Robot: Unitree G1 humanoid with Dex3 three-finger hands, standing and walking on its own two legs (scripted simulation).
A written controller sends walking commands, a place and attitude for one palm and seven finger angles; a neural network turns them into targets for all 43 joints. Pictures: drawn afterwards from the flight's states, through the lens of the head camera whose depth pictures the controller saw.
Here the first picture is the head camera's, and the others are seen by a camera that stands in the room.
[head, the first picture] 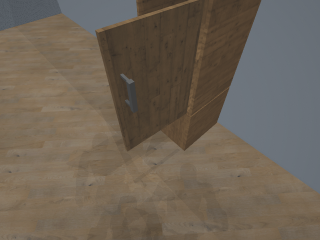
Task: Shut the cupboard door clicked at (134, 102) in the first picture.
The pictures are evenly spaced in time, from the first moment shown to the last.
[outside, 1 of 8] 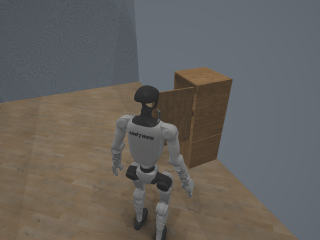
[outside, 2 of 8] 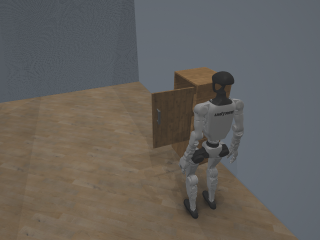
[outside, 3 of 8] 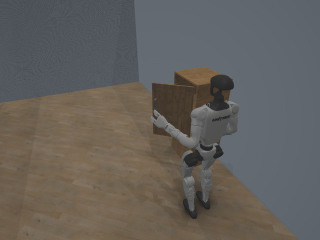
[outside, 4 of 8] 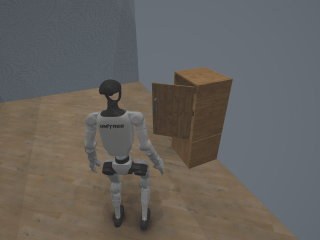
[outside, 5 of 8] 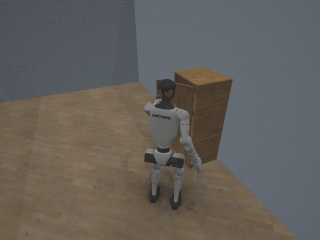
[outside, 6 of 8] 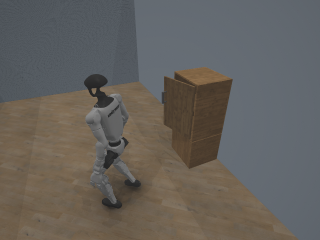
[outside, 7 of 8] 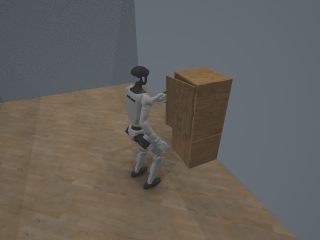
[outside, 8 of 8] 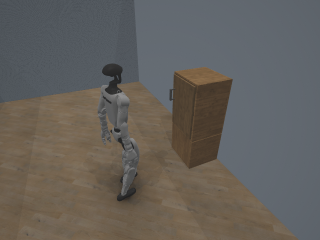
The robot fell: no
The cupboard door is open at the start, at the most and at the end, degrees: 86 86 0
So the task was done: yes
